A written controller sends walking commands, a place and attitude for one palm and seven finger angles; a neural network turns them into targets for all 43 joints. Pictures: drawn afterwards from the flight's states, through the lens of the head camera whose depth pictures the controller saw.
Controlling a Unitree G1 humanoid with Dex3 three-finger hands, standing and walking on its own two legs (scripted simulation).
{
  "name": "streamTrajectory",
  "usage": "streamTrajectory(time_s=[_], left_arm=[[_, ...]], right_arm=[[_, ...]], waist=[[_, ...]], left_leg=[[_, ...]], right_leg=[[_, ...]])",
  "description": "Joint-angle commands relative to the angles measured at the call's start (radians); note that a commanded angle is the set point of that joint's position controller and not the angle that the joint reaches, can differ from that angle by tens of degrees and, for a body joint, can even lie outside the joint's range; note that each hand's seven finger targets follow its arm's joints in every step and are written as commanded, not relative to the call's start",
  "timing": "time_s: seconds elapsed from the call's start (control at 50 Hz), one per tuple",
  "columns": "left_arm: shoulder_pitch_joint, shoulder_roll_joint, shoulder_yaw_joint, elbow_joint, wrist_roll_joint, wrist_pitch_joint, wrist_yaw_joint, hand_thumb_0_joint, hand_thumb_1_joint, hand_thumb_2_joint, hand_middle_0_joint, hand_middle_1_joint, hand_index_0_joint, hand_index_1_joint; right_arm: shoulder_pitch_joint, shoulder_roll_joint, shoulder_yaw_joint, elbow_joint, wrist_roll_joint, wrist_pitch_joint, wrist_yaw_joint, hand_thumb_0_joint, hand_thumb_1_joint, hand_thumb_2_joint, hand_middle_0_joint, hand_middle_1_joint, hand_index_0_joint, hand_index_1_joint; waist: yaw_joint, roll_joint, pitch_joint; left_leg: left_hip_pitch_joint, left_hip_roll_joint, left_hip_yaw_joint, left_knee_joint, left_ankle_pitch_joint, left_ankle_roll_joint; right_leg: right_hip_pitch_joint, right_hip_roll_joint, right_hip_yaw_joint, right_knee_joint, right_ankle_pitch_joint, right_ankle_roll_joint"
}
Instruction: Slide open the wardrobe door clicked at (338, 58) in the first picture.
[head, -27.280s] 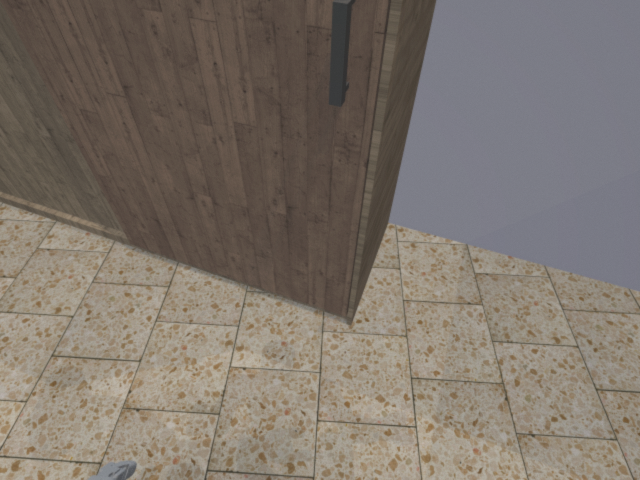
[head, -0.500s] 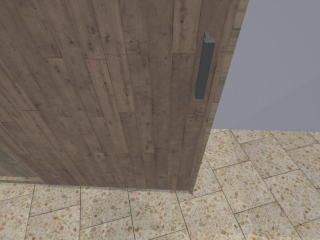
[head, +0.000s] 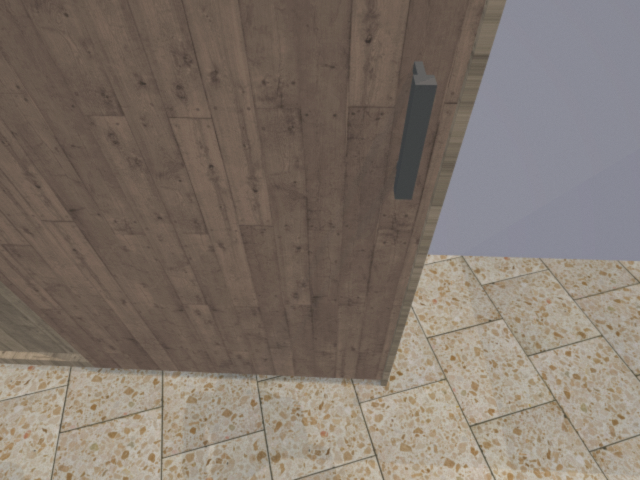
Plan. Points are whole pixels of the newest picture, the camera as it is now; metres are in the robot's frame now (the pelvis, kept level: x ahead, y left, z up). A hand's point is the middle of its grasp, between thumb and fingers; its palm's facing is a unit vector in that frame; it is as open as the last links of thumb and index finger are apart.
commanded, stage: look again from close up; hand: right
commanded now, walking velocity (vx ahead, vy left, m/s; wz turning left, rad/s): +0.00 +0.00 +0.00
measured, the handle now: (410, 134) +0.50 -0.09 +0.19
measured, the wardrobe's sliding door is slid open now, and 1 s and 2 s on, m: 0.00 0.00 0.00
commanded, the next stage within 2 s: raise the hand with hooked fingers in 0.04 s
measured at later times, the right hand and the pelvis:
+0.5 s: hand (462, 411) +0.20 -0.14 +0.03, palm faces +0.03 +1.00 +0.02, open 8.1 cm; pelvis -0.01 +0.03 -0.03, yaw -2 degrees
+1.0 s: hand (526, 387) +0.22 -0.20 +0.07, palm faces +0.01 +1.00 -0.09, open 11.2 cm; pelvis +0.00 +0.05 -0.03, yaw -3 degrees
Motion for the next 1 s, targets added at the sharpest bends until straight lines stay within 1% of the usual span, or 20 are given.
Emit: streamTrajectory(time_s=[0.0,0.1,0.12,0.14,0.16,0.2,0.22,0.32,0.34,0.38,0.4,0.44,0.5,0.58,0.62,0.7,0.78,0.84,0.9,0.98], left_arm=[[0.105,0.080,0.013,-0.013,0.002,-0.014,0.010,0.000,0.900,0.900,-0.200,-0.300,-0.200,-0.300],[0.102,0.080,0.012,-0.010,0.002,-0.013,0.010,0.000,0.900,0.900,-0.200,-0.300,-0.200,-0.300],[-0.016,0.149,0.009,-0.102,-0.010,-0.021,-0.001,0.000,0.900,0.900,-0.200,-0.300,-0.200,-0.300],[0.021,0.355,0.040,-0.471,-0.027,-0.162,0.027,0.000,0.900,0.900,-0.200,-0.300,-0.200,-0.300],[-0.082,0.255,-0.008,-0.412,-0.039,-0.264,0.042,0.000,0.900,0.900,-0.200,-0.300,-0.200,-0.300],[-0.003,0.207,0.028,-0.333,-0.050,-0.284,0.022,0.000,0.900,0.900,-0.200,-0.300,-0.200,-0.300],[-0.014,0.207,0.024,-0.415,-0.072,-0.303,0.019,0.000,0.900,0.900,-0.200,-0.300,-0.200,-0.300],[-0.071,0.300,0.060,-0.523,-0.027,-0.360,0.019,0.000,0.900,0.900,-0.200,-0.300,-0.200,-0.300],[-0.092,0.297,0.077,-0.543,-0.029,-0.343,0.018,0.000,0.900,0.900,-0.200,-0.300,-0.200,-0.300],[-0.147,0.289,0.089,-0.597,-0.026,-0.318,-0.001,0.000,0.900,0.900,-0.200,-0.300,-0.200,-0.300],[-0.167,0.296,0.103,-0.629,-0.027,-0.300,-0.018,0.000,0.900,0.900,-0.200,-0.300,-0.200,-0.300],[-0.234,0.311,0.106,-0.718,-0.021,-0.274,-0.040,0.000,0.900,0.900,-0.200,-0.300,-0.200,-0.300],[-0.248,0.290,0.094,-0.795,-0.026,-0.227,-0.034,0.000,0.900,0.900,-0.200,-0.300,-0.200,-0.300],[-0.163,0.244,0.077,-0.822,-0.030,-0.212,-0.009,0.000,0.900,0.900,-0.200,-0.300,-0.200,-0.300],[-0.131,0.254,0.067,-0.793,-0.027,-0.226,0.005,0.000,0.900,0.900,-0.200,-0.300,-0.200,-0.300],[-0.137,0.296,0.031,-0.717,-0.043,-0.275,0.026,0.000,0.900,0.900,-0.200,-0.300,-0.200,-0.300],[-0.147,0.319,0.038,-0.704,-0.066,-0.284,0.058,0.000,0.900,0.900,-0.200,-0.300,-0.200,-0.300],[-0.193,0.305,0.023,-0.733,-0.072,-0.271,0.063,0.000,0.900,0.900,-0.200,-0.300,-0.200,-0.300],[-0.228,0.267,0.002,-0.761,-0.061,-0.271,0.059,0.000,0.900,0.900,-0.200,-0.300,-0.200,-0.300],[-0.199,0.262,0.003,-0.739,-0.061,-0.310,0.044,0.000,0.900,0.900,-0.200,-0.300,-0.200,-0.300]], right_arm=[[0.088,-0.057,-0.012,-0.013,-0.004,-0.013,-0.002,0.000,-0.900,-0.900,0.200,0.300,0.200,0.300],[0.089,-0.058,-0.011,-0.011,-0.004,-0.013,-0.002,0.000,-0.900,-0.900,0.200,0.300,0.200,0.300],[0.102,-0.129,-0.003,0.022,-0.016,-0.030,-0.033,0.000,-0.900,-0.900,0.200,0.300,0.200,0.300],[-0.617,-0.312,-0.064,-1.569,0.179,-0.222,-0.029,0.000,-0.877,-0.890,0.202,0.315,0.202,0.315],[-0.302,-0.254,-0.046,-1.369,0.112,-0.146,-0.075,0.000,-0.853,-0.880,0.203,0.330,0.203,0.330],[0.070,0.005,0.084,-1.007,0.120,0.016,-0.131,0.000,-0.807,-0.860,0.207,0.360,0.207,0.360],[0.008,0.035,0.158,-1.200,0.147,0.043,-0.124,0.000,-0.783,-0.850,0.208,0.375,0.208,0.375],[0.105,-0.112,-0.009,-1.217,0.147,-0.128,-0.041,0.000,-0.667,-0.800,0.217,0.450,0.217,0.450],[0.180,-0.106,-0.057,-1.119,0.163,-0.181,0.006,0.000,-0.643,-0.790,0.218,0.465,0.218,0.465],[0.358,-0.079,-0.102,-1.012,0.209,-0.310,0.127,0.000,-0.597,-0.770,0.222,0.495,0.222,0.495],[0.433,-0.122,-0.174,-0.982,0.231,-0.359,0.199,0.000,-0.573,-0.760,0.223,0.510,0.223,0.510],[0.391,-0.222,-0.262,-1.055,0.263,-0.451,0.324,0.000,-0.527,-0.740,0.227,0.540,0.227,0.540],[0.310,-0.334,-0.345,-1.243,0.257,-0.414,0.347,0.000,-0.457,-0.710,0.232,0.585,0.232,0.585],[0.105,-0.313,-0.363,-1.534,0.322,-0.449,0.296,0.000,-0.363,-0.670,0.238,0.645,0.238,0.645],[0.005,-0.305,-0.333,-1.616,0.341,-0.505,0.296,0.000,-0.317,-0.650,0.242,0.675,0.242,0.675],[-0.187,-0.251,-0.170,-1.470,0.341,-0.540,0.398,0.000,-0.223,-0.610,0.248,0.735,0.248,0.735],[-0.161,-0.398,-0.280,-1.262,0.327,-0.374,0.497,0.000,-0.130,-0.570,0.255,0.795,0.255,0.795],[-0.111,-0.511,-0.429,-1.217,0.354,-0.213,0.525,0.000,-0.060,-0.540,0.260,0.840,0.260,0.840],[-0.077,-0.527,-0.568,-1.296,0.443,-0.162,0.472,0.000,0.010,-0.510,0.265,0.885,0.265,0.885],[-0.057,-0.452,-0.565,-1.362,0.476,-0.203,0.407,0.000,0.103,-0.470,0.272,0.945,0.272,0.945]], waist=[[0.003,-0.015,0.051],[0.002,-0.006,0.064],[-0.018,0.000,0.068],[0.138,-0.255,-0.461],[0.053,-0.321,-0.406],[0.043,-0.242,-0.156],[0.049,-0.168,-0.075],[0.054,0.226,-0.018],[0.031,0.357,0.020],[-0.016,0.422,0.032],[-0.055,0.303,0.006],[-0.056,0.046,-0.061],[-0.087,-0.167,-0.185],[-0.026,-0.192,-0.333],[0.026,-0.156,-0.324],[0.129,-0.104,-0.129],[0.076,0.016,-0.174],[-0.005,-0.016,-0.282],[-0.068,0.015,-0.358],[-0.058,-0.005,-0.269]], left_leg=[[0.043,0.072,-0.092,-0.034,0.107,0.045],[0.041,0.073,-0.092,-0.042,0.095,0.045],[-0.008,0.099,-0.112,-0.001,0.339,0.042],[0.014,-0.026,-0.045,0.081,0.160,0.017],[-0.068,-0.029,-0.048,0.201,-0.091,0.046],[-0.191,-0.020,-0.018,0.244,-0.181,0.031],[-0.184,-0.020,-0.016,0.209,-0.134,0.035],[-0.202,-0.037,-0.027,0.062,-0.091,0.051],[-0.254,-0.047,-0.010,0.096,-0.137,0.045],[-0.293,-0.053,-0.004,0.152,-0.178,0.041],[-0.260,-0.048,-0.021,0.182,-0.127,0.058],[-0.220,-0.032,-0.041,0.238,-0.058,0.075],[-0.190,-0.042,-0.061,0.304,0.007,0.080],[-0.178,-0.052,-0.103,0.289,0.098,0.056],[-0.209,-0.058,-0.123,0.280,0.120,0.043],[-0.330,-0.058,-0.138,0.213,-0.040,0.033],[-0.217,-0.016,-0.206,0.112,-0.179,0.009],[-0.059,0.024,-0.225,0.109,-0.051,-0.010],[0.071,0.031,-0.201,0.133,0.131,-0.017],[0.015,0.005,-0.152,0.120,0.180,-0.007]], right_leg=[[-0.086,-0.193,0.184,-0.113,0.193,0.063],[-0.093,-0.191,0.180,-0.111,0.169,0.059],[-0.142,-0.203,0.170,0.074,0.447,0.076],[0.199,-0.123,0.225,0.000,0.422,0.138],[0.163,-0.184,0.230,-0.105,0.468,0.181],[-0.050,-0.164,0.269,-0.147,0.196,0.199],[-0.101,-0.158,0.258,-0.103,0.100,0.163],[-0.236,-0.094,0.229,0.124,0.098,0.124],[-0.306,-0.099,0.212,0.161,0.070,0.126],[-0.422,-0.070,0.164,0.223,0.001,0.119],[-0.427,-0.051,0.135,0.250,0.019,0.127],[-0.414,-0.020,0.098,0.307,0.023,0.135],[-0.418,-0.018,0.079,0.325,0.056,0.111],[-0.349,-0.047,0.113,0.368,0.129,0.086],[-0.334,-0.061,0.139,0.394,0.128,0.078],[-0.360,-0.075,0.177,0.418,0.003,0.057],[-0.408,-0.072,0.165,0.379,-0.051,0.050],[-0.377,-0.069,0.165,0.342,0.035,0.056],[-0.350,-0.074,0.179,0.303,0.118,0.074],[-0.321,-0.079,0.169,0.245,0.140,0.084]])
